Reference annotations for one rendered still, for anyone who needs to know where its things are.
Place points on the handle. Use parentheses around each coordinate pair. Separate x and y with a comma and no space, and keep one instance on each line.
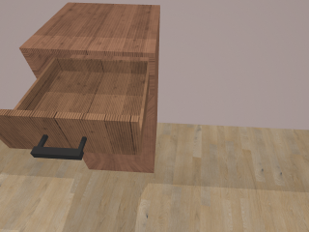
(58,152)

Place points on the drawer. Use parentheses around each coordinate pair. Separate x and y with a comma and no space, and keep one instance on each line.
(104,100)

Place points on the cabinet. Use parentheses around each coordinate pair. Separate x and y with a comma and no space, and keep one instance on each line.
(108,32)

